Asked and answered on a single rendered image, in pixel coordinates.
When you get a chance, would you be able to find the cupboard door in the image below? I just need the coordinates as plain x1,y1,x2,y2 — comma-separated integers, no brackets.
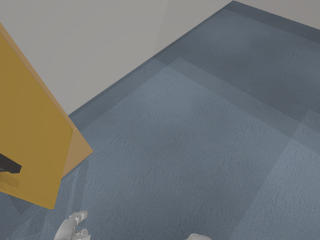
0,34,74,209

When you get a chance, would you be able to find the robot left hand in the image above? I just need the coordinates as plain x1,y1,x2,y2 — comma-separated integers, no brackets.
54,210,91,240

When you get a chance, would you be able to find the handle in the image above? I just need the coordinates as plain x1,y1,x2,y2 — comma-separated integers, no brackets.
0,153,22,174

